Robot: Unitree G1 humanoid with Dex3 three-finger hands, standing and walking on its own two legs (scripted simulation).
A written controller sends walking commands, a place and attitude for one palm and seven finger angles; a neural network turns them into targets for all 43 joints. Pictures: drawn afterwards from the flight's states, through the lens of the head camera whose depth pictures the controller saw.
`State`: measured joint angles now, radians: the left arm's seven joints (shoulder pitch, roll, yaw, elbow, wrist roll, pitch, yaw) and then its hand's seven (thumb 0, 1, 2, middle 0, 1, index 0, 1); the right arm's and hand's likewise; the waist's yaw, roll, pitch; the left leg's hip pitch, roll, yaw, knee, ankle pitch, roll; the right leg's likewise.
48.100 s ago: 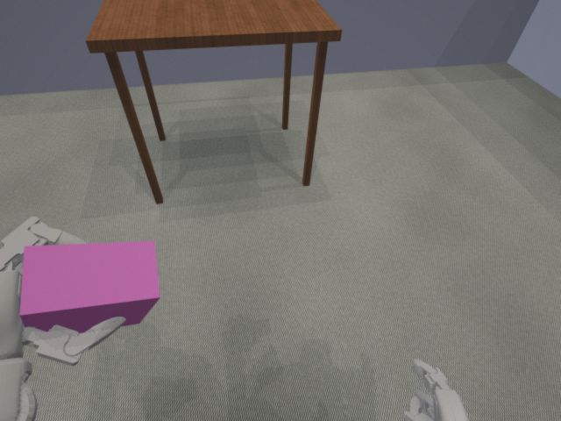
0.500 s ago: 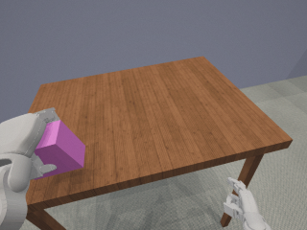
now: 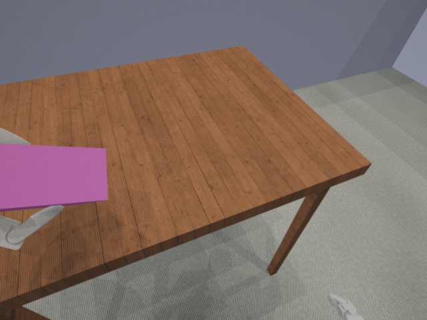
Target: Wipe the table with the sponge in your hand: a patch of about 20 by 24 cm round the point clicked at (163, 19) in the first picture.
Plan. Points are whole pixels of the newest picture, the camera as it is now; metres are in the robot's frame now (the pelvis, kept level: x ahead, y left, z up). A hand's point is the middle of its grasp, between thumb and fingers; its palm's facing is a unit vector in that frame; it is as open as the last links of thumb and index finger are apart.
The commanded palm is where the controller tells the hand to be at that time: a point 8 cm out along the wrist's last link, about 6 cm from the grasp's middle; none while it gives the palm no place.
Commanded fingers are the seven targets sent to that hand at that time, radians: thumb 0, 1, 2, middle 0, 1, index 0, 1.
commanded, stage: step back with the hand held close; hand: left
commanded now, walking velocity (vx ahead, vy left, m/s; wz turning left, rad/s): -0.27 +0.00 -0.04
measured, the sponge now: (59, 180) +0.25 +0.21 +0.21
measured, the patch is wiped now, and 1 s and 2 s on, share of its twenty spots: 1.00 1.00 1.00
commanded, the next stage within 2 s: stop stepping back and stand still in 0.92 s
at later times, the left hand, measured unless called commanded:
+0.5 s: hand out of the picture +0.17 +0.24 +0.24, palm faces +0.45 -0.78 -0.43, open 10.3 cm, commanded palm +0.11 +0.29 +0.26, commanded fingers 0.00 0.10 1.30 -1.20 -1.60 -1.20 -1.60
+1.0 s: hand out of the picture +0.03 +0.22 +0.25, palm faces +0.47 -0.80 -0.38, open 10.3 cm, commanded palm -0.03 +0.26 +0.26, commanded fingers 0.00 0.10 1.30 -1.20 -1.60 -1.20 -1.60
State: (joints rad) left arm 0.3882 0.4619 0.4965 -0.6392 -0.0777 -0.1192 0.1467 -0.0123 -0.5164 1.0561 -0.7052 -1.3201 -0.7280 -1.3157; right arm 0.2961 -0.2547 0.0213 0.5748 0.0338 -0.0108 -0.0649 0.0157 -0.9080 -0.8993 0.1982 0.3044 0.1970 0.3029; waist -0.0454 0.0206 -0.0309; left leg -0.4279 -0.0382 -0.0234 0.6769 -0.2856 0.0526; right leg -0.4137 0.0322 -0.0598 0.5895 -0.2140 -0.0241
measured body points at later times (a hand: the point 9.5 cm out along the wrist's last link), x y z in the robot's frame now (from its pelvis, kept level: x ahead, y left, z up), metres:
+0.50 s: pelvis -0.05 +0.01 -0.01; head -0.01 +0.03 +0.44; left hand +0.14 +0.28 +0.26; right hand +0.15 -0.23 -0.07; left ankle -0.01 +0.12 -0.72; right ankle +0.03 -0.11 -0.71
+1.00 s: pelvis -0.19 -0.02 -0.01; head -0.16 +0.01 +0.44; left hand +0.00 +0.26 +0.27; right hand -0.01 -0.26 -0.07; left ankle -0.14 +0.13 -0.72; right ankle -0.12 -0.14 -0.67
